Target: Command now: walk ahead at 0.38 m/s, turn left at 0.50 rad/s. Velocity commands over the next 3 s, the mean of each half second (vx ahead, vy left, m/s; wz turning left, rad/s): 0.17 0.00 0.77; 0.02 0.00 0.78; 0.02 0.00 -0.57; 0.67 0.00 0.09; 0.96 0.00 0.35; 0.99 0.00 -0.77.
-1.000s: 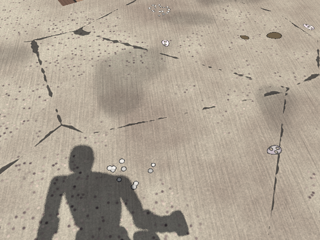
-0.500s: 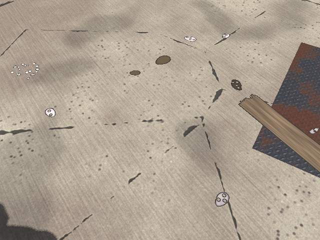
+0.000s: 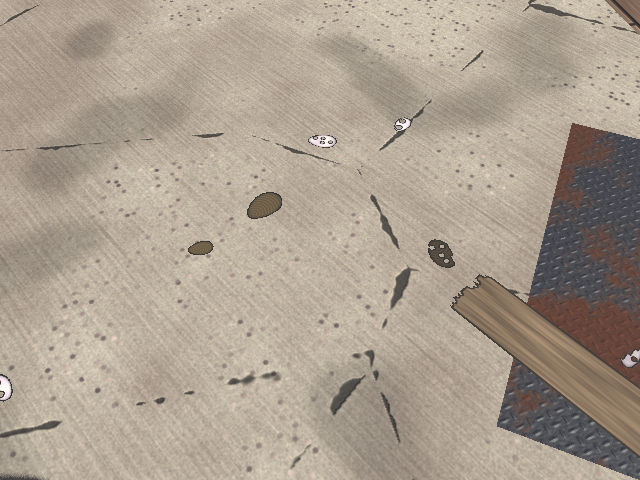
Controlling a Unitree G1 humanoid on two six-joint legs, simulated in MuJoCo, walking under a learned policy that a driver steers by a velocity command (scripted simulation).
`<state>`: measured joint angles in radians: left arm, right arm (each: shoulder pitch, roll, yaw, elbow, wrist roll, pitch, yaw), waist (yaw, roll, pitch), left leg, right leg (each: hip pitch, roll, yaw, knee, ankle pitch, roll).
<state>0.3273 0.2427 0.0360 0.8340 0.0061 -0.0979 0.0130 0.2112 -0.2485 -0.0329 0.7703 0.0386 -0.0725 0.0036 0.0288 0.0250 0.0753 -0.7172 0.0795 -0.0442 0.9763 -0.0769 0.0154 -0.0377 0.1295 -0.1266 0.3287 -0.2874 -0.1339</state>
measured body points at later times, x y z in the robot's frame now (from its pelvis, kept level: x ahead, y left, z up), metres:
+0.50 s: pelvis +0.21 +0.00 +0.00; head +0.25 +0.04 +0.44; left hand +0.30 +0.32 -0.09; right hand +0.47 -0.21 -0.08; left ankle +0.26 +0.08 -0.74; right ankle +0.38 -0.13 -0.70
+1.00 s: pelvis +0.27 -0.02 +0.00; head +0.30 +0.01 +0.45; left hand +0.15 +0.26 -0.10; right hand +0.59 -0.05 -0.08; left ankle +0.17 +0.08 -0.71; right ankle +0.38 -0.09 -0.74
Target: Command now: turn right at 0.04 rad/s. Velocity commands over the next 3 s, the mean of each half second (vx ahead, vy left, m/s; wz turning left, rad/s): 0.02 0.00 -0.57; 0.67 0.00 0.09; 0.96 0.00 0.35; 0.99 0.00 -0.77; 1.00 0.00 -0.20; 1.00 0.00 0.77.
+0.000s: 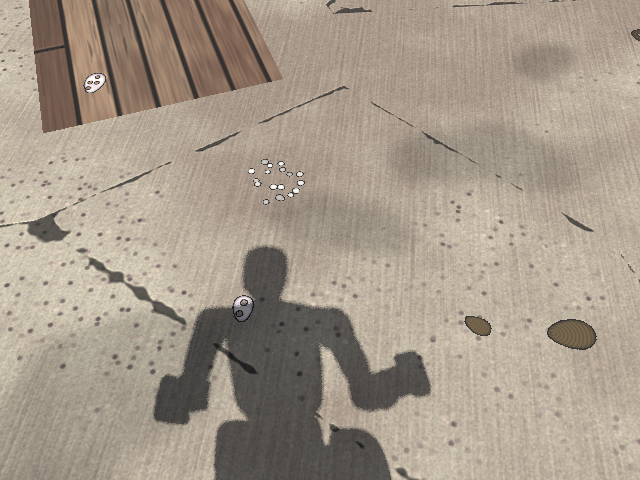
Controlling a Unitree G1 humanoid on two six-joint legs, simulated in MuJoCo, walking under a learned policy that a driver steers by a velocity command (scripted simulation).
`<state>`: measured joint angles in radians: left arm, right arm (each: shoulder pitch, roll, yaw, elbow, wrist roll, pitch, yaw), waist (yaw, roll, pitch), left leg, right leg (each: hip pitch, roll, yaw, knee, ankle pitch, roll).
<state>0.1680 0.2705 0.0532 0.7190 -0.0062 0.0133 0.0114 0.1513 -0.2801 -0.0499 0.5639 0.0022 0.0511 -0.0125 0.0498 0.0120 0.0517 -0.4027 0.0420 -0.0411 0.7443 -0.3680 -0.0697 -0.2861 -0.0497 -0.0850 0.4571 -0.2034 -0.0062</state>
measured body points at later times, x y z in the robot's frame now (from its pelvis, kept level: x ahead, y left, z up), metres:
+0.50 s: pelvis +0.00 -0.02 -0.02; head +0.03 -0.06 +0.43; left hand +0.24 +0.20 -0.09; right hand +0.07 -0.34 -0.12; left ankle -0.01 +0.15 -0.68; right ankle -0.02 -0.11 -0.74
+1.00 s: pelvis +0.24 -0.09 -0.03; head +0.26 -0.09 +0.42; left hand +0.34 +0.18 -0.16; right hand +0.31 -0.38 -0.13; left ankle +0.42 -0.04 -0.72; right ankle -0.02 -0.11 -0.74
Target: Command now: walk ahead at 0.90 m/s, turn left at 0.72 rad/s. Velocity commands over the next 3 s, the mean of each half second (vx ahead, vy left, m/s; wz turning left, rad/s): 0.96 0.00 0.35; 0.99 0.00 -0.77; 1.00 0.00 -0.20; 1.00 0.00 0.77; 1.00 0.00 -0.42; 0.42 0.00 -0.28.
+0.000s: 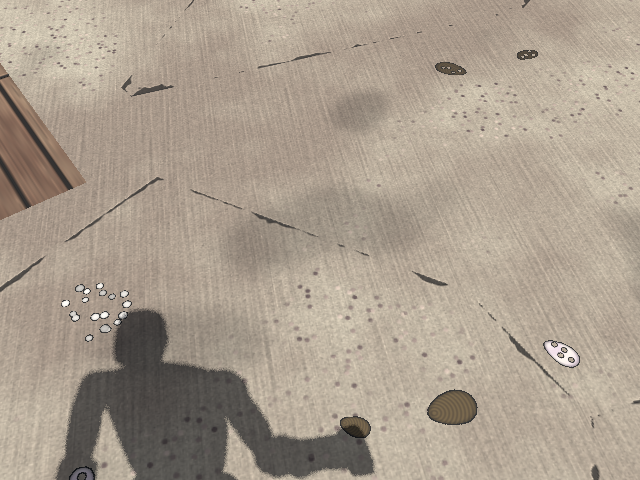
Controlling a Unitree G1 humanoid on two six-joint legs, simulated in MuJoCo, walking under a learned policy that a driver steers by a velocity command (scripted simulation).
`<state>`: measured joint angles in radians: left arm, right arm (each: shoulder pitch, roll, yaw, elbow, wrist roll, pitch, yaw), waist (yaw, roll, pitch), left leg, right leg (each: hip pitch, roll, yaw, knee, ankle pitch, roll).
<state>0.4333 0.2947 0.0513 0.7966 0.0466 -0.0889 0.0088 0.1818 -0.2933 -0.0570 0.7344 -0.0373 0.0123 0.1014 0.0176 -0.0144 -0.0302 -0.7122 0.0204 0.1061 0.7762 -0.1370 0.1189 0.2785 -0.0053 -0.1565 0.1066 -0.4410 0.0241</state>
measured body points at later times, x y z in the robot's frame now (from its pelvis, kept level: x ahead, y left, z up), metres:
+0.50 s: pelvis +0.48 +0.10 -0.01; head +0.51 +0.11 +0.44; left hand +0.62 +0.37 -0.10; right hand +0.52 -0.19 -0.13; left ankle +0.18 +0.08 -0.68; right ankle +0.68 +0.08 -0.70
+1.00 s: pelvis +0.98 +0.19 +0.01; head +1.02 +0.18 +0.46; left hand +1.04 +0.49 -0.11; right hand +1.16 -0.09 -0.06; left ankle +1.09 +0.31 -0.71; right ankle +0.75 +0.11 -0.61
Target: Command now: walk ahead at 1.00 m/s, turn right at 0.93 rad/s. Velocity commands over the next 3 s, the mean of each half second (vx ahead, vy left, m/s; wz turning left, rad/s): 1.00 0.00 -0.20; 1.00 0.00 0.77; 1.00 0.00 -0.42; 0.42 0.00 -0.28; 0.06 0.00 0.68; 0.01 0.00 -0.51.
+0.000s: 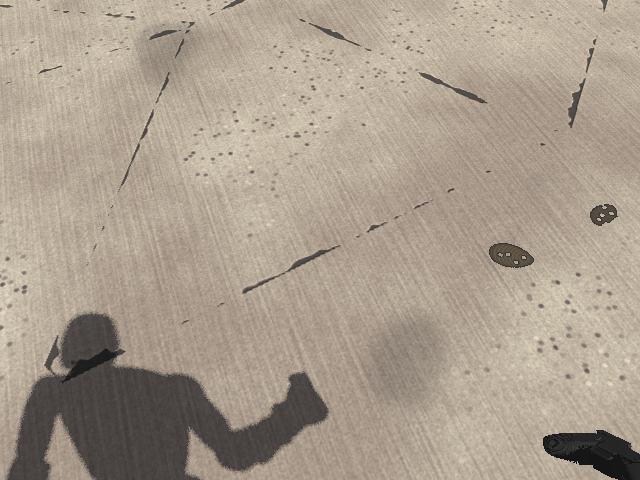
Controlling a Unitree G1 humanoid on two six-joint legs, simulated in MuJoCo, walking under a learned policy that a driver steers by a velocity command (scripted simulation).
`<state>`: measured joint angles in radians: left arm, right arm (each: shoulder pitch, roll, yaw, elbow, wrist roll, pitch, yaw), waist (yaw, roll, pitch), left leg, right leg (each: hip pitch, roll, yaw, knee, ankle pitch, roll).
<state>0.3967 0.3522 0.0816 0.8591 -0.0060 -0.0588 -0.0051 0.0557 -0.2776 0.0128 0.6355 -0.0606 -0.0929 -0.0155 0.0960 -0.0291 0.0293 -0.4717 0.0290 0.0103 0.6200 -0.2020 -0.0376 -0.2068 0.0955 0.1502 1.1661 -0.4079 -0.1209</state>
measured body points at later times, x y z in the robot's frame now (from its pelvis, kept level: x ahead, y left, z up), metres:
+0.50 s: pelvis +0.47 -0.04 +0.02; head +0.48 -0.04 +0.47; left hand +0.59 +0.21 -0.10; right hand +0.45 -0.30 -0.12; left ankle +0.38 +0.12 -0.61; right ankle +0.45 -0.11 -0.72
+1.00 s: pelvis +0.93 +0.02 +0.01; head +0.95 +0.02 +0.46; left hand +1.08 +0.30 -0.05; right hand +1.01 -0.25 -0.12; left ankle +0.90 +0.02 -0.72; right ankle +1.07 -0.14 -0.64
